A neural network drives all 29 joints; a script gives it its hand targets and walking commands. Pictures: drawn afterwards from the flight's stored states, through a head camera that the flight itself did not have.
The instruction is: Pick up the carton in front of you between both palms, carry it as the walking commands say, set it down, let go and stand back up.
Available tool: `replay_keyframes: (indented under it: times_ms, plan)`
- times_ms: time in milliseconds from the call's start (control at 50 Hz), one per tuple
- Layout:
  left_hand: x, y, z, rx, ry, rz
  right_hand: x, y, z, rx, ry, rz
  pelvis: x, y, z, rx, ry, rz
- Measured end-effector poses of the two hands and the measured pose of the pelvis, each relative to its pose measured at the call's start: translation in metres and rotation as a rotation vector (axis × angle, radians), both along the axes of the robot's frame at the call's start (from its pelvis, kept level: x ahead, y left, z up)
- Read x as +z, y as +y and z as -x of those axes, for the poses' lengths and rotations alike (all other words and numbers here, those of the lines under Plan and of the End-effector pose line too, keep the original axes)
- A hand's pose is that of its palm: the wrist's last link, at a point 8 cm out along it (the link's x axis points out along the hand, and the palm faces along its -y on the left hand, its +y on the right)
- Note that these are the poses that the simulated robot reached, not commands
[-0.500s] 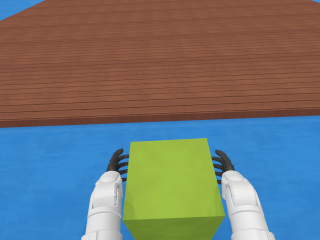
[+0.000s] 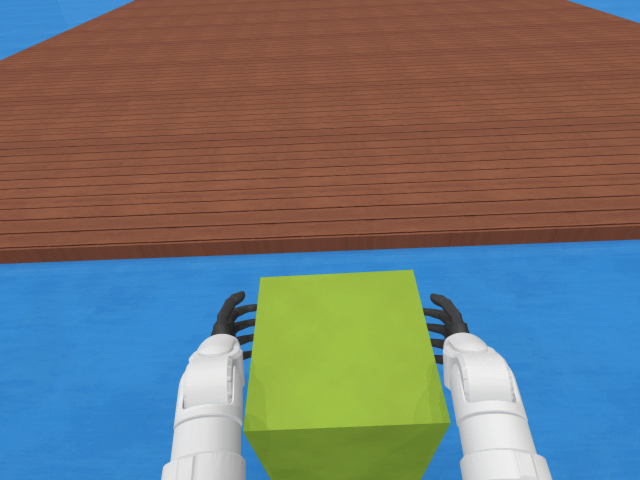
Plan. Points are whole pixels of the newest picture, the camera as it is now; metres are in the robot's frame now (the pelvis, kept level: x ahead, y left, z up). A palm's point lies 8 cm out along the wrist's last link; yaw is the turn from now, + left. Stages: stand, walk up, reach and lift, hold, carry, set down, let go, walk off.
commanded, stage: hold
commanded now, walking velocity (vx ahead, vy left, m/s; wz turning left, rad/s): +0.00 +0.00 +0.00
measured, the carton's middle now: (341, 383) +0.28 +0.00 -0.03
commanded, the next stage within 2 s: carry in 0.36 s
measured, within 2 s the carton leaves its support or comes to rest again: neither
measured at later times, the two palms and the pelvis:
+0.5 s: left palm (222, 335) +0.31 +0.16 +0.06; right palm (447, 332) +0.30 -0.14 +0.05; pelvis +0.02 +0.01 -0.01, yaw +2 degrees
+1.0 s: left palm (213, 235) +0.48 +0.20 +0.09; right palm (395, 224) +0.50 -0.10 +0.08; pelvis +0.23 +0.03 +0.00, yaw +2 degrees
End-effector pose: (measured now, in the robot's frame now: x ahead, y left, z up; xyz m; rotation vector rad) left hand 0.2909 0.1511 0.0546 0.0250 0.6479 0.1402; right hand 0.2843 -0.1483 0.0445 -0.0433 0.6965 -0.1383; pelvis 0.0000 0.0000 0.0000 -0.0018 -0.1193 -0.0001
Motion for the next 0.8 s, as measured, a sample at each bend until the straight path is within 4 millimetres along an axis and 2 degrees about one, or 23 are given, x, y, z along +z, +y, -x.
replay_keyframes:
  times_ms: [280,480,560,640,720,800]
  plan:
    - [0.001,-0.001,-0.003,0.001,-0.008,0.002,0.001,-0.001,-0.003,-0.003,-0.008,-0.002,0.0,-0.001,0.0,0.0,0.005,0.0]
    - [0.002,0.005,-0.014,0.004,-0.034,0.009,0.005,0.005,-0.015,-0.002,-0.033,0.003,-0.006,0.004,-0.012,0.026,0.098,0.006]
    - [0.007,0.018,-0.026,0.024,-0.055,0.034,0.014,0.018,-0.033,-0.002,-0.055,-0.005,-0.011,0.016,-0.029,0.022,0.133,-0.006]
    - [0.016,0.028,-0.049,0.022,-0.025,0.041,0.021,0.028,-0.052,-0.017,-0.025,-0.02,-0.007,0.021,-0.054,-0.013,0.17,0.007]
    - [0.026,0.022,-0.081,0.012,0.0,0.054,0.029,0.022,-0.077,-0.038,0.0,-0.024,-0.003,0.018,-0.084,-0.012,0.195,0.029]
    - [0.028,0.012,-0.112,0.033,-0.019,0.082,0.029,0.011,-0.108,-0.056,-0.02,-0.053,-0.012,0.014,-0.121,0.027,0.202,0.039]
